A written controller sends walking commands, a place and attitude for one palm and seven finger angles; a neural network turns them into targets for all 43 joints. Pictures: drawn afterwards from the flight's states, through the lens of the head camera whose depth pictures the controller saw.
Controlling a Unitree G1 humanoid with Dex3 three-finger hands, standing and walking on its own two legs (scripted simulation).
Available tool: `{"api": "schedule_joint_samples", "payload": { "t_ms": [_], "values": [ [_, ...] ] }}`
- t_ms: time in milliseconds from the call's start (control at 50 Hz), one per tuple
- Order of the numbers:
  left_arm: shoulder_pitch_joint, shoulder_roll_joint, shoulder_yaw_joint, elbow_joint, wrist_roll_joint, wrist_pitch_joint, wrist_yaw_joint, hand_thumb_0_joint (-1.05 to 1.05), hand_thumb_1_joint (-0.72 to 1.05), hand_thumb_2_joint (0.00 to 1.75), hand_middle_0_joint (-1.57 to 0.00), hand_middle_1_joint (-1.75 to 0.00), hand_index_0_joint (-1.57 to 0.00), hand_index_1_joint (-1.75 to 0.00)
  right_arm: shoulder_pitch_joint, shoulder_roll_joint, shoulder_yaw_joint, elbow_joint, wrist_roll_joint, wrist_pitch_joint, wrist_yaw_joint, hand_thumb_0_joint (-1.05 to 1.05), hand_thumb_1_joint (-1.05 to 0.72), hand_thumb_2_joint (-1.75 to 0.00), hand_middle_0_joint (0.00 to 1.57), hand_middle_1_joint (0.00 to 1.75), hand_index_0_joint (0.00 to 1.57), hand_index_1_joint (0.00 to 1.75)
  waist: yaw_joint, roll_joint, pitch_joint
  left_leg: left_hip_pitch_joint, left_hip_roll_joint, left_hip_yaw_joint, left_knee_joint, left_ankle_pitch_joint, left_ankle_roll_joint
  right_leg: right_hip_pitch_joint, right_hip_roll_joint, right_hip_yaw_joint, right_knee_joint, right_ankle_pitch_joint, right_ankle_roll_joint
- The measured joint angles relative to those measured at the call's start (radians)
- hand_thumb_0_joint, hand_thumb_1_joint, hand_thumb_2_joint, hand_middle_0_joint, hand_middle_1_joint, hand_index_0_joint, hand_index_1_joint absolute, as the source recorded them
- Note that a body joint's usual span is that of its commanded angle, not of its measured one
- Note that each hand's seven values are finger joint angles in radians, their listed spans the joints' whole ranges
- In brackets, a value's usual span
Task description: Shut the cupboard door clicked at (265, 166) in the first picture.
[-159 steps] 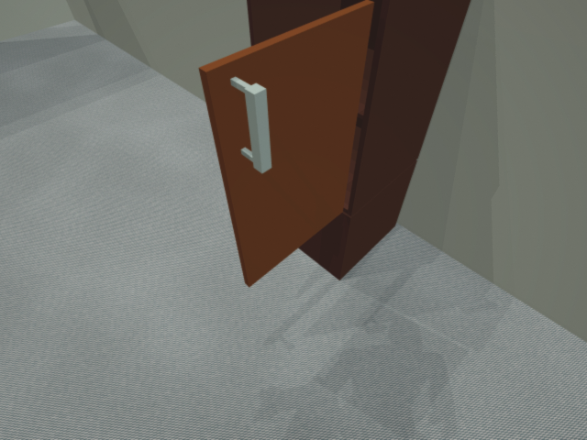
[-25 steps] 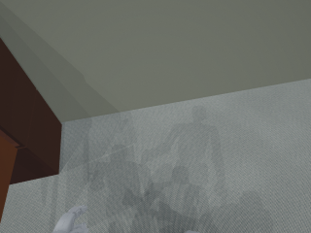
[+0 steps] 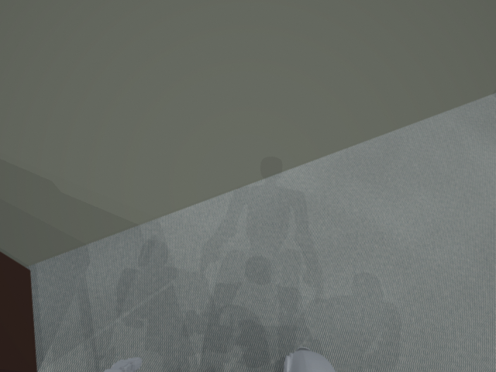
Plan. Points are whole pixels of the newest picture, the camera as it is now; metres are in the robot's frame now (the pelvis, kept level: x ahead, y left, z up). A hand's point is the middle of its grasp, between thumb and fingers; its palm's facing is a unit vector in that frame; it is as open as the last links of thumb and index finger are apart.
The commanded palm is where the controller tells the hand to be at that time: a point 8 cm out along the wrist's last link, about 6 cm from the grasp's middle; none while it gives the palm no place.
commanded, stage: walk to a spot facing it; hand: left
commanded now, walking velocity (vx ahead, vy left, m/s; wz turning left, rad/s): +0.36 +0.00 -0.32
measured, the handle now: out of the picture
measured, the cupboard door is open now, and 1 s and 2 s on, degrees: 89 89 89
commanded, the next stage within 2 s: turn to face it in 0.52 s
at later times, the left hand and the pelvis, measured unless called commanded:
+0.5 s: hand (174, 308) +0.25 +0.17 -0.19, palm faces -0.03 -0.98 -0.17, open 7.3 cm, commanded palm none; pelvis +0.26 -0.02 -0.02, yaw -7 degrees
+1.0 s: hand (216, 190) +0.54 +0.11 -0.18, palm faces +0.06 -0.98 -0.17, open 7.3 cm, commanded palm none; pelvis +0.44 -0.07 -0.01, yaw +3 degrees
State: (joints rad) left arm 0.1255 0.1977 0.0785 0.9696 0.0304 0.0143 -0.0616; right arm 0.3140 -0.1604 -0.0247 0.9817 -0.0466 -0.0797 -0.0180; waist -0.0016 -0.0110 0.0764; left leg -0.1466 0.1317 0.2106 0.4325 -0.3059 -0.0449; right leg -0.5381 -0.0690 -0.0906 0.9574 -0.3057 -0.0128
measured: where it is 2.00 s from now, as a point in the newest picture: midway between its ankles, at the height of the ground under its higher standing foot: (278, 273)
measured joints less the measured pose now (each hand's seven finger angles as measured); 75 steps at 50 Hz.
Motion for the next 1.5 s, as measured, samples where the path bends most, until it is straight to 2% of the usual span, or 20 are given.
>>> {"api": "schedule_joint_samples", "payload": {
  "t_ms": [100, 140, 180, 220, 320, 460, 520, 580, 620, 700, 780, 860, 920, 1040, 1100, 1180, 1320, 1380, 1440, 1500],
  "values": [
    [-0.053, 0.001, -0.006, -0.029, 0.003, -0.02, -0.005, 0.01, 0.91, 0.9, -0.2, -0.3, -0.2, -0.3, 0.086, -0.018, -0.01, 0.056, 0.005, 0.037, 0.011, 0.01, -0.91, -0.9, 0.2, 0.3, 0.21, 0.3, -0.031, 0.025, 0.013, 0.081, 0.035, 0.031, 0.062, -0.105, -0.044, 0.093, 0.021, -0.05, -0.311, 0.045, -0.03],
    [-0.062, 0.009, -0.001, -0.036, 0.0, -0.051, 0.008, 0.01, 0.91, 0.89, -0.2, -0.3, -0.2, -0.3, 0.103, -0.021, -0.011, 0.084, 0.021, 0.06, 0.017, 0.01, -0.91, -0.9, 0.2, 0.3, 0.21, 0.3, -0.03, 0.009, 0.017, -0.01, 0.042, -0.008, 0.337, -0.182, -0.024, 0.115, 0.015, -0.032, -0.306, 0.042, -0.065],
    [-0.055, -0.005, -0.002, -0.03, -0.011, -0.06, 0.028, 0.0, 0.91, 0.89, -0.2, -0.3, -0.2, -0.3, 0.068, -0.037, -0.022, 0.108, 0.026, 0.083, 0.018, 0.01, -0.91, -0.9, 0.2, 0.3, 0.2, 0.3, -0.033, 0.032, 0.039, -0.137, 0.03, -0.102, 0.622, -0.187, -0.009, 0.148, 0.032, -0.041, -0.275, 0.009, -0.056],
    [-0.023, -0.014, -0.007, -0.016, -0.013, -0.058, 0.044, 0.0, 0.91, 0.89, -0.2, -0.3, -0.2, -0.3, 0.026, -0.044, -0.03, 0.107, 0.023, 0.089, 0.016, 0.01, -0.91, -0.9, 0.2, 0.3, 0.2, 0.3, -0.038, 0.037, 0.037, -0.24, 0.024, -0.132, 0.717, -0.136, -0.008, 0.203, 0.048, -0.04, -0.328, 0.006, -0.041],
    [0.071, -0.011, 0.0, 0.051, -0.009, -0.056, 0.057, 0.0, 0.93, 0.89, -0.2, -0.3, -0.2, -0.3, -0.062, -0.027, -0.038, 0.044, 0.019, 0.069, 0.027, 0.01, -0.91, -0.9, 0.2, 0.3, 0.2, 0.3, -0.032, 0.005, 0.0, -0.346, 0.016, -0.119, 0.484, -0.02, -0.013, 0.332, 0.069, -0.007, -0.498, 0.028, -0.039],
    [0.182, -0.008, -0.009, 0.127, -0.014, -0.063, 0.047, 0.0, 0.92, 0.89, -0.2, -0.3, -0.2, -0.3, -0.159, -0.016, -0.026, 0.007, 0.02, 0.034, 0.039, 0.01, -0.91, -0.9, 0.19, 0.3, 0.2, 0.3, 0.019, -0.003, -0.013, -0.262, -0.038, -0.082, 0.122, 0.098, 0.015, 0.476, 0.075, 0.031, -0.521, -0.074, -0.002],
    [0.211, -0.009, -0.01, 0.148, -0.016, -0.043, 0.047, 0.0, 0.92, 0.89, -0.2, -0.3, -0.2, -0.3, -0.183, -0.007, -0.02, -0.004, 0.007, 0.002, 0.027, 0.01, -0.91, -0.9, 0.2, 0.3, 0.2, 0.3, 0.023, -0.014, -0.013, -0.238, -0.038, -0.057, 0.178, 0.119, 0.066, 0.356, 0.066, 0.053, -0.14, -0.181, -0.012],
    [0.182, -0.004, -0.007, 0.153, -0.009, -0.024, 0.044, 0.01, 0.91, 0.89, -0.2, -0.3, -0.2, -0.3, -0.153, 0.012, -0.014, -0.006, 0.006, -0.007, 0.014, 0.0, -0.91, -0.9, 0.2, 0.3, 0.2, 0.3, 0.02, -0.027, -0.022, -0.178, -0.046, -0.034, 0.158, 0.044, 0.063, 0.184, 0.045, 0.052, 0.193, -0.12, -0.014],
    [0.146, -0.009, -0.005, 0.132, -0.006, -0.017, 0.038, 0.01, 0.91, 0.89, -0.2, -0.3, -0.2, -0.3, -0.123, 0.019, -0.018, 0.009, 0.011, -0.011, 0.001, 0.0, -0.92, -0.9, 0.2, 0.3, 0.2, 0.3, 0.024, -0.025, -0.022, -0.124, -0.051, -0.027, 0.093, 0.057, 0.048, 0.107, 0.02, 0.042, 0.204, -0.066, -0.004],
    [0.077, -0.024, -0.009, 0.084, -0.004, -0.023, 0.039, 0.01, 0.92, 0.89, -0.2, -0.3, -0.2, -0.3, -0.066, -0.013, -0.025, 0.049, 0.013, 0.004, -0.005, -0.01, -0.95, -0.9, 0.2, 0.3, 0.21, 0.3, 0.009, 0.003, -0.02, -0.039, -0.046, -0.025, 0.005, 0.054, 0.042, 0.075, -0.014, 0.007, -0.086, 0.002, 0.012],
    [0.022, -0.003, -0.016, 0.054, -0.002, -0.047, 0.039, 0.01, 0.93, 0.89, -0.2, -0.3, -0.2, -0.3, 0.013, -0.015, -0.02, 0.099, 0.021, 0.039, 0.0, 0.0, -0.94, -0.9, 0.2, 0.3, 0.2, 0.3, -0.024, -0.002, -0.023, -0.012, -0.05, -0.062, 0.067, -0.024, 0.01, 0.165, -0.022, -0.013, -0.376, 0.122, 0.019],
    [-0.025, -0.021, -0.022, 0.043, -0.003, -0.056, 0.055, 0.01, 0.92, 0.89, -0.2, -0.3, -0.2, -0.3, 0.05, -0.021, -0.025, 0.143, 0.032, 0.097, 0.008, 0.0, -0.93, -0.9, 0.2, 0.3, 0.2, 0.3, -0.042, 0.024, -0.024, -0.124, -0.053, -0.123, 0.387, -0.239, 0.01, 0.209, -0.043, -0.071, -0.337, 0.02, 0.02],
    [-0.029, -0.035, -0.023, 0.025, -0.003, -0.051, 0.071, 0.0, 0.91, 0.89, -0.2, -0.3, -0.2, -0.3, 0.035, -0.012, -0.028, 0.141, 0.037, 0.118, 0.011, 0.01, -0.92, -0.9, 0.2, 0.3, 0.2, 0.3, -0.043, 0.01, -0.017, -0.221, -0.063, -0.12, 0.552, -0.254, 0.002, 0.268, -0.063, -0.119, -0.375, 0.011, 0.03],
    [0.008, -0.028, -0.013, 0.011, -0.014, -0.027, 0.075, -0.01, 0.92, 0.89, -0.2, -0.3, -0.2, -0.3, -0.023, -0.011, -0.026, 0.045, 0.029, 0.099, 0.033, 0.01, -0.91, -0.9, 0.2, 0.3, 0.2, 0.3, -0.039, -0.025, -0.011, -0.215, -0.06, -0.067, 0.208, 0.045, 0.009, 0.307, -0.103, -0.185, -0.328, -0.065, 0.06],
    [0.026, -0.002, -0.005, 0.01, -0.018, 0.012, 0.077, 0.0, 0.92, 0.89, -0.2, -0.3, -0.2, -0.3, -0.065, -0.016, -0.032, 0.009, 0.017, 0.083, 0.025, 0.01, -0.91, -0.9, 0.2, 0.3, 0.2, 0.3, -0.044, -0.029, -0.02, -0.251, -0.065, -0.083, 0.27, 0.004, 0.066, 0.201, -0.073, -0.079, -0.051, -0.252, 0.081],
    [0.006, 0.021, 0.005, 0.018, -0.018, 0.036, 0.078, 0.0, 0.92, 0.89, -0.2, -0.3, -0.2, -0.3, -0.09, -0.018, -0.03, -0.022, 0.015, 0.07, 0.005, 0.01, -0.91, -0.9, 0.2, 0.3, 0.2, 0.3, -0.038, -0.018, -0.022, -0.225, -0.079, -0.12, 0.213, 0.0, 0.053, 0.096, -0.018, 0.014, 0.144, -0.211, 0.092],
    [-0.012, 0.019, -0.005, -0.049, -0.021, 0.014, 0.069, 0.01, 0.91, 0.89, -0.2, -0.3, -0.2, -0.3, -0.115, -0.063, -0.045, -0.036, 0.018, 0.11, 0.013, 0.01, -0.91, -0.9, 0.2, 0.3, 0.21, 0.3, -0.021, 0.044, -0.015, -0.192, -0.091, -0.222, 0.151, 0.034, 0.017, 0.192, 0.023, 0.026, -0.277, -0.056, 0.08],
    [0.002, 0.016, -0.012, -0.072, -0.009, -0.009, 0.075, 0.0, 0.91, 0.89, -0.2, -0.3, -0.2, -0.3, -0.132, -0.088, -0.064, -0.038, 0.027, 0.138, 0.024, 0.01, -0.91, -0.9, 0.2, 0.3, 0.2, 0.3, -0.012, 0.044, -0.015, -0.272, -0.116, -0.241, 0.377, -0.147, 0.012, 0.217, -0.003, 0.0, -0.327, -0.02, 0.014],
    [0.031, -0.002, -0.023, -0.073, -0.007, -0.011, 0.082, 0.0, 0.91, 0.89, -0.2, -0.3, -0.2, -0.3, -0.165, -0.112, -0.079, -0.035, 0.027, 0.157, 0.031, 0.01, -0.91, -0.9, 0.2, 0.3, 0.2, 0.3, -0.011, 0.052, -0.001, -0.352, -0.117, -0.218, 0.661, -0.163, -0.005, 0.256, -0.022, -0.042, -0.356, -0.029, 0.009],
    [0.061, -0.009, -0.029, -0.064, -0.006, -0.011, 0.084, 0.0, 0.91, 0.89, -0.2, -0.3, -0.2, -0.3, -0.189, -0.111, -0.077, -0.046, 0.03, 0.157, 0.037, 0.01, -0.91, -0.9, 0.2, 0.3, 0.2, 0.3, -0.014, 0.029, 0.01, -0.351, -0.106, -0.176, 0.667, -0.146, -0.021, 0.296, -0.044, -0.078, -0.413, -0.01, 0.011]
  ]
}}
